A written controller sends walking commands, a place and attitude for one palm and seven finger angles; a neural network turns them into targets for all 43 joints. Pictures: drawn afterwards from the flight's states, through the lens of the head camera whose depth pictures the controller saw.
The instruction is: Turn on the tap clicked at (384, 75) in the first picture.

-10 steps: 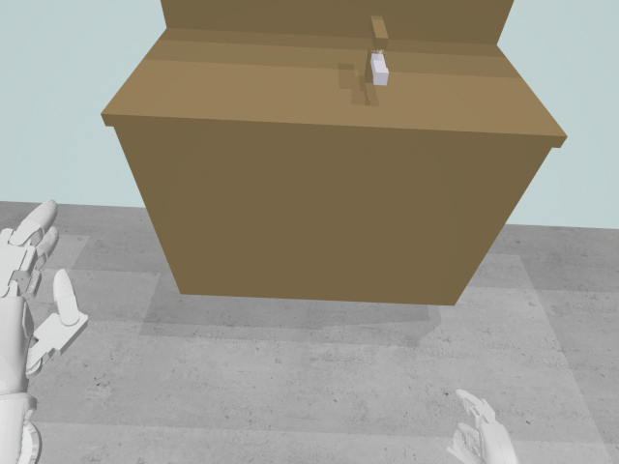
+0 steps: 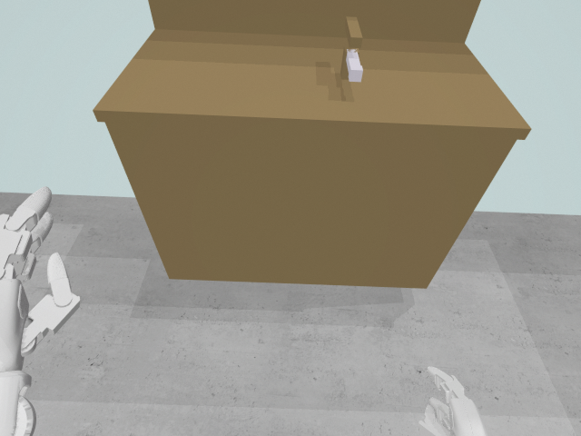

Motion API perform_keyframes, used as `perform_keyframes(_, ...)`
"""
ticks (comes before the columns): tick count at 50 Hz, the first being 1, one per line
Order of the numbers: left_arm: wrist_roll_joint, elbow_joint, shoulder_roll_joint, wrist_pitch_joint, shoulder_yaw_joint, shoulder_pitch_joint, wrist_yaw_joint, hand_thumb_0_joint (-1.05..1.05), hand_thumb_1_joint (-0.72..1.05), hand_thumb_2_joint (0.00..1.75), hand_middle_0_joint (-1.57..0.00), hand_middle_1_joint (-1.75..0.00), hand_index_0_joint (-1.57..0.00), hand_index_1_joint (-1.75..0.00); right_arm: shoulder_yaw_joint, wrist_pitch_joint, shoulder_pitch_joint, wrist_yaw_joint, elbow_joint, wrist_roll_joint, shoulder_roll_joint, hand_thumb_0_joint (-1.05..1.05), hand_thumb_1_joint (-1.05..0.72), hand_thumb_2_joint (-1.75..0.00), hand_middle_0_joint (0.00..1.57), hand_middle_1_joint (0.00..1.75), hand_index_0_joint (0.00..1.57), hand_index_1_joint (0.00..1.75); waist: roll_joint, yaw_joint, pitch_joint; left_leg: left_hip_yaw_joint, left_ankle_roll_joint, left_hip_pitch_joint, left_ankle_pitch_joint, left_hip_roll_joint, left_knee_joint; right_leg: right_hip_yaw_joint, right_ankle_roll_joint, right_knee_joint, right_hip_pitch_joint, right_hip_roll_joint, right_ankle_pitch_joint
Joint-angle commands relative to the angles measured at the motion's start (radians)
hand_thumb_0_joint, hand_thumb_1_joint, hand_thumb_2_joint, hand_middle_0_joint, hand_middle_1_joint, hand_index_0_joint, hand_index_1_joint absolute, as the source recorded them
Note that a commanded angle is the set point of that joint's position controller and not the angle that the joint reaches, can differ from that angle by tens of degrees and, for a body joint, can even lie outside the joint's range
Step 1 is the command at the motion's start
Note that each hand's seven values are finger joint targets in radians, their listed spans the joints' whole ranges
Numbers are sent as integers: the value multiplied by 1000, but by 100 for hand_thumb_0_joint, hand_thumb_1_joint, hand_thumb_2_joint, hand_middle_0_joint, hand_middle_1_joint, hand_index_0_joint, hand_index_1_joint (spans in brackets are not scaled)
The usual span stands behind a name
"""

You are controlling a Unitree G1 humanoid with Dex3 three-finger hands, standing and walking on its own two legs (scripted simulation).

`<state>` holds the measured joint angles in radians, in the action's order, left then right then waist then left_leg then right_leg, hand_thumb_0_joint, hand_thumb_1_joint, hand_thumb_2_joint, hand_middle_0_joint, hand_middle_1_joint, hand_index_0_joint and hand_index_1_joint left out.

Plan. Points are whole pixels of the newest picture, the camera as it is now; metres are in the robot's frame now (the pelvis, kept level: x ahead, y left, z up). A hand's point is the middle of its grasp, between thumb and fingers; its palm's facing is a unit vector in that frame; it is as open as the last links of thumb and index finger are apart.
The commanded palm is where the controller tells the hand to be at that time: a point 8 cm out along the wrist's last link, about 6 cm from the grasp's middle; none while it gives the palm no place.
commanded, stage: stand and wait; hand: left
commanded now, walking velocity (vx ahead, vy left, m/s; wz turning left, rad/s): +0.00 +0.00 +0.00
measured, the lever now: (355, 73) +0.86 -0.09 +0.10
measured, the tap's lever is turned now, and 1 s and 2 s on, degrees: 0 0 0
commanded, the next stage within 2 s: look at it before walking up in 0.06 s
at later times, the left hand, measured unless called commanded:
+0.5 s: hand (82, 302) +0.21 +0.23 +0.15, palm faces +0.38 -0.85 -0.37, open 7.4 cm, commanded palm +0.17 +0.26 +0.17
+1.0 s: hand (153, 284) +0.24 +0.17 +0.15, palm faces +0.20 -0.88 -0.44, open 7.4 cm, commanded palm +0.20 +0.21 +0.17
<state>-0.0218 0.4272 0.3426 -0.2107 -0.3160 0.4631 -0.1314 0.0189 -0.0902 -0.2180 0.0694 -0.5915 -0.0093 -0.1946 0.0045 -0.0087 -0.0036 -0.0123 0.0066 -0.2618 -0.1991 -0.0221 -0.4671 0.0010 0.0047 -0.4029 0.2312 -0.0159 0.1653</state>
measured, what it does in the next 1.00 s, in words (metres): stands, turning right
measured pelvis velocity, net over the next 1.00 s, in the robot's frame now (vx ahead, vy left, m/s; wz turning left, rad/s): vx -0.03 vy -0.01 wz -0.28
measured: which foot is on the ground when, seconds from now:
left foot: down 0.00-1.00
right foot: down 0.00-1.00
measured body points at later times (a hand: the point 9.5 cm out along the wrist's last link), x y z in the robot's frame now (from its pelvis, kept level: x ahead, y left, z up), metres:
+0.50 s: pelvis -0.01 -0.01 +0.00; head +0.00 +0.00 +0.45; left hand +0.19 +0.28 +0.17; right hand +0.16 -0.24 -0.08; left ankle +0.03 +0.12 -0.74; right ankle +0.03 -0.12 -0.74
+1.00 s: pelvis -0.03 -0.01 -0.02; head -0.01 -0.03 +0.43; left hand +0.22 +0.22 +0.17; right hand +0.07 -0.28 -0.11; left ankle +0.03 +0.12 -0.74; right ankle +0.00 -0.12 -0.72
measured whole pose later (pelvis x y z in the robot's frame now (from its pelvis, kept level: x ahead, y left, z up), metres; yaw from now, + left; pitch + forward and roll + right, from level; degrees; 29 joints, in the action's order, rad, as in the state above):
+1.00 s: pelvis -0.03 -0.01 -0.02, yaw -16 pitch +0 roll +3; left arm -0.05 0.48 0.37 -0.20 -0.39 0.47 -0.15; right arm -0.01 -0.03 -0.21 0.05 -0.54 0.01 -0.19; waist -0.03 -0.03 -0.05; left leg 0.20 0.03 -0.34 -0.30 -0.10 -0.65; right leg -0.10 0.02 -0.89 0.52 -0.07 0.40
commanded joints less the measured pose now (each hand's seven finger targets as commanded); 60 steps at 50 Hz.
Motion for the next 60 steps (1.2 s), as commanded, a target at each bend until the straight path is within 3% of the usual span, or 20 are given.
perform_keyframes(1,-3,209,154,-59,-104,-78,-22,0,90,90,-20,-30,-20,-30,-45,-52,92,14,150,5,-122,0,-90,-90,20,30,20,30,54,6,103,-13,-6,-32,27,-18,110,-29,3,57,-96,26,-33)
perform_keyframes(15,-4,216,167,-58,-116,-65,-23,0,90,90,-20,-30,-20,-30,-48,-50,94,14,149,5,-125,0,-90,-90,20,30,20,30,60,6,112,-7,-4,-30,20,-14,106,-34,1,65,-105,27,-33)
perform_keyframes(20,-5,208,151,-54,-108,-102,-24,0,90,90,-20,-30,-20,-30,-54,-44,103,9,162,7,-129,0,-90,-90,20,30,20,30,61,1,72,10,4,-20,-46,-56,104,-88,-4,44,0,9,3)
perform_keyframes(29,-4,269,144,-46,-110,-128,-39,0,90,90,-20,-30,-20,-30,-62,-32,111,-2,191,13,-128,0,-90,-90,20,30,20,30,82,-19,121,9,-20,-32,-138,-139,49,-154,-13,-123,87,6,20)
perform_keyframes(32,-10,284,158,-46,-134,-96,-40,0,90,90,-20,-30,-20,-30,-64,-21,110,-7,201,14,-117,0,-90,-90,20,30,20,30,35,-18,135,35,-14,-23,-157,-128,-25,-215,-31,-123,132,33,8)
perform_keyframes(36,-15,305,168,-47,-152,-70,-43,0,90,90,-20,-30,-20,-30,-66,-1,101,-21,201,10,-104,0,-90,-90,20,30,20,30,-52,-6,130,68,11,5,-215,-73,-138,-370,-76,-34,220,101,52)
perform_keyframes(39,-20,288,172,-47,-165,-45,-46,0,90,90,-20,-30,-20,-30,-63,13,100,-29,199,8,-99,0,-90,-90,20,30,20,30,-73,-7,116,70,15,25,-221,-64,-144,-423,-89,1,258,110,106)
perform_keyframes(43,-22,290,170,-51,-173,-54,-42,0,90,90,-20,-30,-20,-30,-67,23,108,-22,205,13,-115,0,-90,-90,20,30,20,30,-16,-11,127,15,-16,91,-156,-131,-44,-333,-49,-116,295,26,73)
perform_keyframes(45,-23,279,165,-49,-175,-43,-36,0,90,90,-20,-30,-20,-30,-72,22,127,-12,214,21,-123,0,-90,-90,20,30,20,30,116,-17,140,-56,-55,87,-138,-237,35,-233,-12,-285,312,-36,120)
perform_keyframes(46,-26,280,164,-47,-176,-29,-33,0,90,90,-20,-30,-20,-30,-67,18,121,-9,217,24,-124,0,-90,-90,20,30,20,30,214,-16,135,-99,-94,58,-133,-326,106,-158,10,-463,315,-49,225)
perform_keyframes(47,-25,283,163,-50,-173,-29,-30,0,90,90,-20,-30,-20,-30,-65,9,107,-8,213,22,-111,0,-90,-90,20,30,20,30,259,-21,129,-119,-138,48,-100,-399,143,-83,30,-609,330,-31,311)
perform_keyframes(48,-22,280,167,-55,-169,-38,-30,0,90,90,-20,-30,-20,-30,-63,0,93,-9,201,18,-108,0,-90,-90,20,30,20,30,245,-23,120,-101,-161,43,-42,-431,134,-58,39,-659,332,5,321)
perform_keyframes(51,-23,322,137,-54,-112,-112,-19,0,90,90,-20,-30,-20,-30,-65,-25,62,-25,193,18,-129,0,-90,-90,20,30,20,30,186,-9,92,84,-102,54,201,-397,19,-2,44,-510,256,49,293)
perform_keyframes(54,-7,273,140,-47,-95,-168,-23,0,90,90,-20,-30,-20,-30,-62,-45,53,-46,189,20,-138,0,-90,-90,20,30,20,30,149,-13,53,171,-24,-23,100,-317,-116,70,36,-265,80,17,157)
perform_keyframes(55,1,247,151,-40,-101,-177,-24,0,90,90,-20,-30,-20,-30,-65,-44,56,-46,190,24,-134,0,-90,-90,20,30,20,30,25,-14,26,196,6,-51,-4,-251,-261,-23,0,-128,74,48,18)
perform_keyframes(56,5,247,195,-43,-132,-188,-31,0,90,90,-20,-30,-20,-30,-62,-41,72,-45,199,21,-111,0,-90,-90,20,30,20,30,-230,-13,36,204,47,-175,-239,-125,-479,-309,-82,-29,23,197,-314)
perform_keyframes(57,-8,220,234,-36,-181,-164,-41,0,90,90,-20,-30,-20,-30,-53,-42,123,-36,209,9,-105,0,-90,-90,20,30,20,30,-349,-28,47,125,71,-308,-452,-32,-672,-538,-166,35,9,321,-510)
perform_keyframes(58,-18,220,222,-29,-180,-136,-42,0,90,90,-20,-30,-20,-30,-66,-31,111,-42,196,12,-111,0,-90,-90,20,30,20,30,-285,-23,90,17,73,-293,-385,-45,-765,-580,-148,63,4,311,-363)
perform_keyframes(59,-24,239,231,-40,-194,-81,-39,0,90,90,-20,-30,-20,-30,-64,-14,91,-46,194,10,-105,0,-90,-90,20,30,20,30,-211,-18,100,-16,76,-321,-318,-58,-795,-570,-146,62,-31,291,-226)
perform_keyframes(60,-26,237,247,-50,-239,4,-39,0,90,90,-20,-30,-20,-30,-52,6,100,-51,189,7,-95,0,-90,-90,20,30,20,30,-96,-19,135,-27,81,-375,-261,-59,-806,-546,-167,14,-100,262,-237)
